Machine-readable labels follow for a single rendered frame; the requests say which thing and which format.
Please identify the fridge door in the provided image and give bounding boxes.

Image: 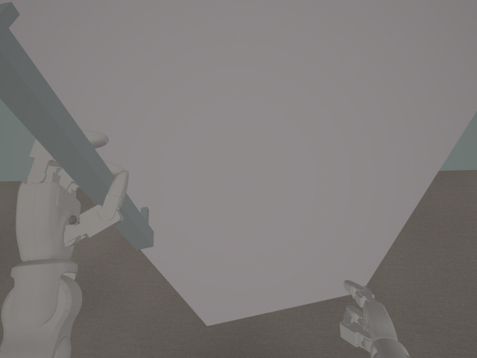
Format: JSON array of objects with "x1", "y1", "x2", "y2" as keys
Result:
[{"x1": 0, "y1": 0, "x2": 477, "y2": 326}]

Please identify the left robot forearm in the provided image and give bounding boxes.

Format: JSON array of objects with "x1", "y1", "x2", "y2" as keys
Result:
[{"x1": 0, "y1": 259, "x2": 82, "y2": 358}]

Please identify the handle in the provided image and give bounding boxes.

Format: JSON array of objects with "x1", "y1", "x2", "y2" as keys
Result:
[{"x1": 0, "y1": 2, "x2": 154, "y2": 250}]

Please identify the robot right hand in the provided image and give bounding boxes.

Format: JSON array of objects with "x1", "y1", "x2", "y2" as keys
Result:
[{"x1": 340, "y1": 280, "x2": 398, "y2": 352}]

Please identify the right robot forearm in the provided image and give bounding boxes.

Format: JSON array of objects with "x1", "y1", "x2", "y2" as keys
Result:
[{"x1": 370, "y1": 338, "x2": 410, "y2": 358}]

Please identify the robot left hand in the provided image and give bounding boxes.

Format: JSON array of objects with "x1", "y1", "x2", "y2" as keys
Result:
[{"x1": 16, "y1": 130, "x2": 129, "y2": 262}]

